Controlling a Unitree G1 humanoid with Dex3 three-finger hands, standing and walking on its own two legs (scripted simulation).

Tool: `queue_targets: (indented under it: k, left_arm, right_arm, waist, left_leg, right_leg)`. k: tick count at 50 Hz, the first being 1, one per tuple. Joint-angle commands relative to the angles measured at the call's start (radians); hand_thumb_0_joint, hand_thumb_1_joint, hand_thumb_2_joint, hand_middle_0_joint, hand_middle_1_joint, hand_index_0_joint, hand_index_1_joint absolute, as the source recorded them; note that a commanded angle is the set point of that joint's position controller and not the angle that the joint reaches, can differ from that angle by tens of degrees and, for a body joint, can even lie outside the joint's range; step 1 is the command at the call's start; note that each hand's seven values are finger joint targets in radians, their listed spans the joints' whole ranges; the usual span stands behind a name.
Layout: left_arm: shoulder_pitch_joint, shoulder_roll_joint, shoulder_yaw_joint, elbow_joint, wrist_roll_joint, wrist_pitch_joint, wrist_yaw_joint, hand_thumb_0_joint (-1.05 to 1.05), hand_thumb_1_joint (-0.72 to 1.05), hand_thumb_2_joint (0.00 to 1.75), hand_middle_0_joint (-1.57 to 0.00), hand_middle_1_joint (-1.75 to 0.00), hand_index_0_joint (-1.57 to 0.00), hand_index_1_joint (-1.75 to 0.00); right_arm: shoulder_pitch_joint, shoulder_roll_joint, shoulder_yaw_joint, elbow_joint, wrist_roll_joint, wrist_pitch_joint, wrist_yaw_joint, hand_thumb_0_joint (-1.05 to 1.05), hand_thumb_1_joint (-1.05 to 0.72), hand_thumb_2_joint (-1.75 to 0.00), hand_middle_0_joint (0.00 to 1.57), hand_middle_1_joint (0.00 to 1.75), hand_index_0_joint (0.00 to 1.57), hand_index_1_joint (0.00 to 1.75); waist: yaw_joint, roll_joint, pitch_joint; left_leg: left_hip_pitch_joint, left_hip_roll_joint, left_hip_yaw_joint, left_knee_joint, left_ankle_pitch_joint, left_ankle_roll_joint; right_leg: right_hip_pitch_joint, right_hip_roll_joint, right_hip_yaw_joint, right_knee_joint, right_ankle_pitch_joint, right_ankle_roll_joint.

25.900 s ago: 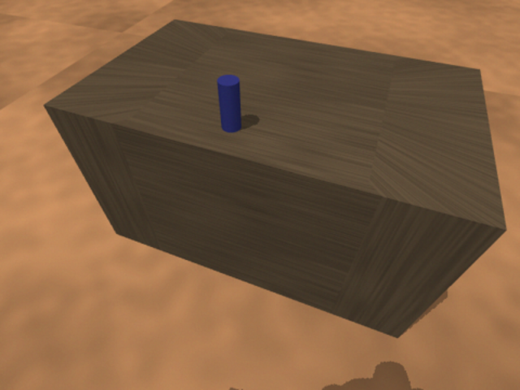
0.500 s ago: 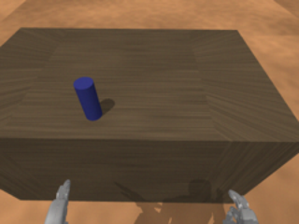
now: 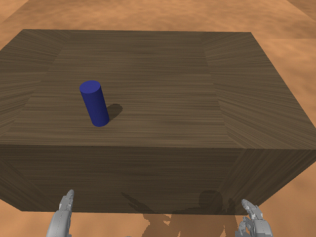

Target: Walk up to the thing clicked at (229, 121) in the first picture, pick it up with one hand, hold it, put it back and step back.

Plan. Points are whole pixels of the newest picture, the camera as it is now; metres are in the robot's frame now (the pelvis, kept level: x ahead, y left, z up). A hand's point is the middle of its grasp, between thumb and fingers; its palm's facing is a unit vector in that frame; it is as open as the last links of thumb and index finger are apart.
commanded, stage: home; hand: left
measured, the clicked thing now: (95, 105) +0.49 +0.21 +0.05
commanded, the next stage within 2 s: stand in 0.56 s
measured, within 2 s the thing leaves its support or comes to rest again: neither
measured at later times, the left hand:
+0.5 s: hand out of the picture +0.15 +0.22 -0.09, palm faces -0.03 -0.94 -0.34, open 17.6 cm
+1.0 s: hand out of the picture +0.04 +0.25 -0.11, palm faces +0.00 -0.94 -0.34, open 12.2 cm
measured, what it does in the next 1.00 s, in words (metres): rises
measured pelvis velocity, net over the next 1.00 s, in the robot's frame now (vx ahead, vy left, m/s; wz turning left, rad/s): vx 0.00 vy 0.01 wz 0.02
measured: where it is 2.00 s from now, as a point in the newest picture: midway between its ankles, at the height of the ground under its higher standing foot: outside the picture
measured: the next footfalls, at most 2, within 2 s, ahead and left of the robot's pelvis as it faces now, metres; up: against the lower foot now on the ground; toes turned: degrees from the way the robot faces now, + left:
none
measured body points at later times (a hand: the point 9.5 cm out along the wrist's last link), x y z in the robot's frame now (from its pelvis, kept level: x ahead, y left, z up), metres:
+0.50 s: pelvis +0.00 +0.00 +0.01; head +0.01 +0.01 +0.46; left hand +0.15 +0.26 -0.07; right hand +0.14 -0.26 -0.09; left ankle +0.02 +0.13 -0.69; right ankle +0.00 -0.13 -0.69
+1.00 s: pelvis +0.00 +0.01 +0.05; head +0.00 +0.01 +0.50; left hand +0.04 +0.30 -0.08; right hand +0.09 -0.28 -0.08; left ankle +0.02 +0.13 -0.69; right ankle +0.00 -0.13 -0.69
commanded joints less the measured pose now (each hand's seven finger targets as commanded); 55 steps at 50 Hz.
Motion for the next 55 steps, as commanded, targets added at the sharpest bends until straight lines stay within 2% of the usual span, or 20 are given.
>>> queue_targets:
  k: [1,2,3,8,9,14,16,17,18,19,21,24,26,29,33,36,44,46,51,55]
  left_arm:
    - [-0.024,0.091,0.054,-0.186,0.004,-0.045,0.012,0.00,-0.57,0.04,-0.05,-0.05,-0.05,-0.05]
    - [-0.027,0.092,0.059,-0.173,0.005,-0.043,0.013,0.00,-0.58,0.04,-0.05,-0.05,-0.05,-0.05]
    - [-0.026,0.113,0.078,-0.211,0.007,-0.047,0.015,0.00,-0.57,0.04,-0.05,-0.05,-0.05,-0.05]
    - [-0.014,0.079,0.047,-0.172,0.006,-0.044,0.009,0.00,-0.58,0.04,-0.05,-0.05,-0.05,-0.05]
    - [-0.031,0.104,0.070,-0.223,0.005,-0.047,0.013,0.00,-0.58,0.04,-0.05,-0.05,-0.05,-0.05]
    - [-0.008,0.082,0.052,-0.181,0.005,-0.042,0.012,0.00,-0.59,0.04,-0.05,-0.05,-0.05,-0.05]
    - [-0.022,0.104,0.067,-0.223,0.007,-0.047,0.015,0.00,-0.57,0.04,-0.05,-0.05,-0.05,-0.05]
    - [-0.005,0.090,0.058,-0.178,0.007,-0.039,0.013,0.00,-0.58,0.04,-0.05,-0.05,-0.05,-0.05]
    - [-0.174,0.241,0.105,0.173,0.112,-0.138,-0.029,0.00,-0.60,0.03,-0.04,-0.05,-0.04,-0.05]
    - [-0.145,0.259,0.116,0.263,0.120,-0.181,-0.054,0.00,-0.58,0.04,-0.05,-0.05,-0.05,-0.05]
    - [-0.162,0.282,0.096,0.326,0.101,-0.225,-0.080,0.00,-0.60,0.03,-0.04,-0.05,-0.04,-0.05]
    - [-0.231,0.275,0.087,0.439,0.068,-0.237,-0.098,0.00,-0.58,0.04,-0.05,-0.05,-0.05,-0.05]
    - [-0.242,0.277,0.085,0.514,0.064,-0.240,-0.100,0.00,-0.58,0.04,-0.05,-0.05,-0.05,-0.05]
    - [-0.253,0.265,0.080,0.620,0.060,-0.244,-0.102,0.00,-0.58,0.04,-0.05,-0.05,-0.05,-0.05]
    - [-0.259,0.290,0.079,0.738,0.059,-0.255,-0.101,0.00,-0.59,0.03,-0.05,-0.05,-0.04,-0.05]
    - [-0.267,0.304,0.075,0.807,0.048,-0.253,-0.099,0.00,-0.35,0.27,-0.20,-0.29,-0.20,-0.29]
    - [-0.292,0.327,0.056,0.953,0.039,-0.248,-0.095,0.00,0.29,0.90,-0.20,-0.30,-0.20,-0.30]
    - [-0.299,0.325,0.051,0.980,0.036,-0.248,-0.095,0.00,0.45,0.90,-0.20,-0.30,-0.20,-0.30]
    - [-0.325,0.327,0.048,1.033,0.037,-0.246,-0.098,0.00,0.85,0.90,-0.20,-0.30,-0.20,-0.30]
    - [-0.340,0.328,0.049,1.062,0.040,-0.247,-0.099,0.00,0.90,0.90,-0.20,-0.30,-0.20,-0.30]
  right_arm:
    - [-0.064,-0.113,-0.052,-0.161,-0.005,-0.058,-0.012,0.00,-0.90,-0.90,0.20,0.30,0.20,0.30]
    - [-0.071,-0.114,-0.051,-0.157,-0.005,-0.060,-0.010,0.00,-0.90,-0.90,0.20,0.30,0.20,0.30]
    - [-0.073,-0.116,-0.056,-0.168,-0.005,-0.060,-0.013,0.00,-0.90,-0.90,0.20,0.30,0.20,0.30]
    - [-0.068,-0.111,-0.052,-0.163,-0.006,-0.062,-0.012,0.00,-0.90,-0.90,0.20,0.30,0.20,0.30]
    - [-0.066,-0.114,-0.054,-0.164,-0.005,-0.063,-0.012,0.00,-0.90,-0.90,0.20,0.30,0.20,0.30]
    - [-0.063,-0.110,-0.051,-0.160,-0.006,-0.064,-0.017,0.00,-0.90,-0.90,0.20,0.30,0.20,0.30]
    - [-0.059,-0.113,-0.054,-0.159,-0.006,-0.063,-0.018,0.00,-0.90,-0.90,0.20,0.30,0.20,0.30]
    - [-0.064,-0.113,-0.052,-0.158,-0.007,-0.063,-0.019,0.00,-0.90,-0.90,0.20,0.30,0.20,0.30]
    - [-0.118,-0.261,-0.097,0.081,-0.120,0.001,0.041,0.00,-0.90,-0.90,0.20,0.30,0.20,0.30]
    - [-0.089,-0.254,-0.106,0.113,-0.129,0.024,0.069,0.00,-0.90,-0.90,0.20,0.30,0.20,0.30]
    - [-0.109,-0.262,-0.106,0.114,-0.105,0.038,0.101,0.00,-0.90,-0.90,0.20,0.30,0.20,0.30]
    - [-0.111,-0.267,-0.108,0.168,-0.069,0.042,0.141,0.00,-0.90,-0.90,0.20,0.30,0.20,0.30]
    - [-0.125,-0.277,-0.113,0.202,-0.067,0.045,0.151,0.00,-0.90,-0.90,0.20,0.30,0.20,0.30]
    - [-0.144,-0.290,-0.114,0.253,-0.070,0.055,0.155,0.00,-0.90,-0.90,0.20,0.30,0.20,0.30]
    - [-0.155,-0.292,-0.108,0.318,-0.062,0.066,0.153,0.00,-0.90,-0.90,0.20,0.30,0.20,0.30]
    - [-0.145,-0.302,-0.104,0.372,-0.057,0.071,0.150,0.00,-0.90,-0.90,0.20,0.30,0.20,0.30]
    - [-0.157,-0.309,-0.084,0.485,-0.045,0.086,0.145,0.00,-0.90,-0.90,0.20,0.30,0.20,0.30]
    - [-0.166,-0.311,-0.080,0.506,-0.042,0.086,0.144,0.00,-0.90,-0.90,0.20,0.30,0.20,0.30]
    - [-0.184,-0.309,-0.076,0.550,-0.040,0.090,0.145,0.00,-0.90,-0.90,0.20,0.30,0.20,0.30]
    - [-0.195,-0.310,-0.077,0.570,-0.038,0.089,0.145,0.00,-0.90,-0.90,0.20,0.30,0.20,0.30]
  waist:
    - [-0.005,-0.015,-0.088]
    - [-0.004,-0.016,-0.056]
    - [0.003,-0.018,-0.091]
    - [-0.008,-0.013,-0.074]
    - [0.001,0.002,-0.086]
    - [-0.008,-0.023,-0.077]
    - [0.001,0.004,-0.107]
    - [-0.004,-0.008,-0.086]
    - [0.029,-0.118,0.049]
    - [0.029,-0.168,-0.024]
    - [0.024,-0.109,-0.010]
    - [0.026,-0.065,0.008]
    - [0.037,-0.027,0.006]
    - [0.045,0.038,0.035]
    - [0.042,-0.007,0.051]
    - [0.031,-0.001,0.048]
    - [0.019,-0.038,0.082]
    - [0.019,-0.032,0.093]
    - [0.021,-0.040,0.131]
    - [0.022,-0.046,0.145]
  left_leg:
    - [0.092,-0.030,0.031,-0.149,0.158,0.028]
    - [0.076,-0.029,0.029,-0.157,0.130,0.027]
    - [0.083,-0.031,0.032,-0.149,0.140,0.029]
    - [0.082,-0.029,0.031,-0.162,0.110,0.027]
    - [0.090,-0.027,0.028,-0.161,0.124,0.025]
    - [0.085,-0.028,0.031,-0.151,0.139,0.028]
    - [0.101,-0.027,0.029,-0.151,0.169,0.025]
    - [0.095,-0.026,0.029,-0.150,0.167,0.026]
    - [0.100,-0.009,-0.052,-0.182,0.270,0.070]
    - [0.144,-0.008,-0.024,-0.157,0.257,0.097]
    - [0.166,-0.014,-0.053,-0.170,0.244,0.109]
    - [0.219,-0.011,-0.055,-0.234,0.208,0.100]
    - [0.259,0.017,-0.098,-0.293,0.242,0.106]
    - [0.246,0.053,-0.166,-0.393,0.162,0.118]
    - [0.276,0.036,-0.138,-0.403,0.211,0.102]
    - [0.360,0.039,-0.125,-0.426,0.309,0.090]
    - [0.456,0.045,-0.105,-0.527,0.336,0.068]
    - [0.470,0.048,-0.106,-0.554,0.355,0.064]
    - [0.460,0.053,-0.111,-0.626,0.265,0.053]
    - [0.470,0.053,-0.109,-0.651,0.265,0.047]
  right_leg:
    - [0.020,0.020,-0.017,-0.170,0.176,-0.012]
    - [0.003,0.022,-0.022,-0.171,0.145,-0.013]
    - [0.020,0.020,-0.017,-0.176,0.154,-0.014]
    - [0.004,0.025,-0.021,-0.170,0.126,-0.015]
    - [0.012,0.024,-0.022,-0.166,0.136,-0.018]
    - [0.010,0.023,-0.019,-0.167,0.154,-0.014]
    - [0.024,0.024,-0.021,-0.157,0.179,-0.018]
    - [0.014,0.026,-0.022,-0.161,0.179,-0.015]
    - [0.174,-0.065,0.073,-0.192,0.171,-0.076]
    - [0.193,-0.103,0.142,-0.209,0.235,-0.101]
    - [0.180,-0.115,0.184,-0.230,0.229,-0.121]
    - [0.153,-0.095,0.142,-0.243,0.189,-0.095]
    - [0.160,-0.068,0.099,-0.218,0.195,-0.074]
    - [0.206,-0.047,0.069,-0.232,0.139,-0.059]
    - [0.277,-0.073,0.095,-0.328,0.220,-0.067]
    - [0.294,-0.085,0.096,-0.366,0.300,-0.062]
    - [0.373,-0.118,0.111,-0.523,0.330,-0.043]
    - [0.390,-0.115,0.104,-0.546,0.345,-0.035]
    - [0.415,-0.119,0.097,-0.602,0.263,-0.029]
    - [0.418,-0.122,0.096,-0.631,0.245,-0.023]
